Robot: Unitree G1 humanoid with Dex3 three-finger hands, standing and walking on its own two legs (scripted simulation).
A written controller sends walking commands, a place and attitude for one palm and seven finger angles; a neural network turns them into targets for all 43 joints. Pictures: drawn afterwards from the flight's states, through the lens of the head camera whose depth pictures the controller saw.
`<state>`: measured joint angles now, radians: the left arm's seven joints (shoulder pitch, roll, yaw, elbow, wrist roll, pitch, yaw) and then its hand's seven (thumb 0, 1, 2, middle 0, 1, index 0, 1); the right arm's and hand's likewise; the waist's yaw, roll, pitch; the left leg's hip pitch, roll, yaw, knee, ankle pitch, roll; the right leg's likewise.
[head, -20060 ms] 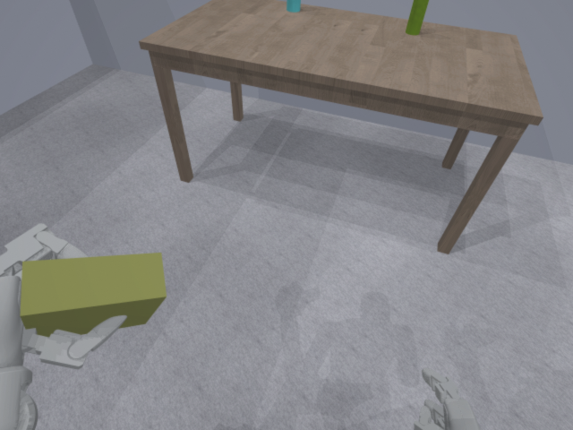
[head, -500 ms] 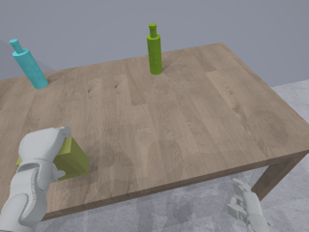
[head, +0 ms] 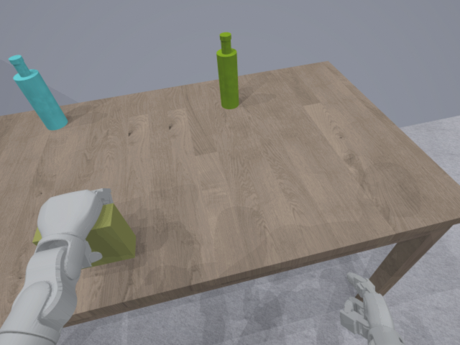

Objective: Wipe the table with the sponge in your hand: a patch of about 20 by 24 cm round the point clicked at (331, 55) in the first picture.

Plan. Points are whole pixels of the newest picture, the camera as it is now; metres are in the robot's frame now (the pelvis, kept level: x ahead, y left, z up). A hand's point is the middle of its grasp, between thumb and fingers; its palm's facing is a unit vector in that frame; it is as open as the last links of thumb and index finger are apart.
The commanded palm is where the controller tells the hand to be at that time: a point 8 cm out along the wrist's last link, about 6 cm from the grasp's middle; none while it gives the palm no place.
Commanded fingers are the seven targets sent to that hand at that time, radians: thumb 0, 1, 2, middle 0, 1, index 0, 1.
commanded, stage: move the sponge above the wiping area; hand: left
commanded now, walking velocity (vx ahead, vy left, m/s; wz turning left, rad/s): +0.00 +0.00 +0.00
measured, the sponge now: (95, 243) +0.25 +0.30 +0.03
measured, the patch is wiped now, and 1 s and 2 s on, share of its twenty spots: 0.00 0.00 0.00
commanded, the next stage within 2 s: lower the sponge onto the table in 0.54 s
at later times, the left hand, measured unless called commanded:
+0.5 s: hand (84, 229) +0.25 +0.30 +0.08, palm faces -0.01 -0.06 -1.00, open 9.0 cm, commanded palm +0.23 +0.29 +0.14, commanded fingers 0.00 0.10 1.30 -1.20 -1.60 -1.20 -1.60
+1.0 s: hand (92, 223) +0.27 +0.29 +0.07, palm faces -0.02 -0.06 -1.00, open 9.0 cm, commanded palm +0.24 +0.29 +0.14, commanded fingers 0.00 0.10 1.30 -1.20 -1.60 -1.20 -1.60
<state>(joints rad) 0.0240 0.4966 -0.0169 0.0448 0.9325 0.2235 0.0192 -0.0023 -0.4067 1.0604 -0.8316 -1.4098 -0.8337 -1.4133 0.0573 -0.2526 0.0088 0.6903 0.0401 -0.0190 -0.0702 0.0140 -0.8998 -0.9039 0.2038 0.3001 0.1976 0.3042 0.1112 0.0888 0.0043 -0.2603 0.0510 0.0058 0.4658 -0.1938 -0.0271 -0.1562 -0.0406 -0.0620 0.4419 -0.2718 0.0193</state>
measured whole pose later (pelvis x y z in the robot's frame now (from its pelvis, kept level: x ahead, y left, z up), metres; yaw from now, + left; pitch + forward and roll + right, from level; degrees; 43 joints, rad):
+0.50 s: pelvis +0.00 +0.00 +0.00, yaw +0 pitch -1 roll -1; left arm 0.04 0.49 -0.01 0.03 0.92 0.24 0.03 0.00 -0.41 1.06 -0.83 -1.41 -0.83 -1.41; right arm 0.06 -0.25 0.01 0.69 0.04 -0.02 -0.06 0.01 -0.90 -0.90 0.20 0.30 0.20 0.30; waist 0.11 0.09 0.00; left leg -0.26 0.05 0.01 0.47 -0.19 -0.03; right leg -0.15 -0.04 -0.06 0.44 -0.27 0.02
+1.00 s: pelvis +0.00 +0.00 +0.00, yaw +0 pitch -1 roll +0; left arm -0.01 0.48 -0.03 0.07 0.94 0.29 0.02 0.00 -0.41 1.06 -0.83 -1.41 -0.83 -1.41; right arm 0.05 -0.26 0.02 0.69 0.05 0.00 -0.06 0.01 -0.90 -0.90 0.20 0.30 0.20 0.30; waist 0.10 0.10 0.00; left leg -0.25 0.05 0.01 0.45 -0.19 -0.03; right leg -0.15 -0.04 -0.06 0.44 -0.28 0.02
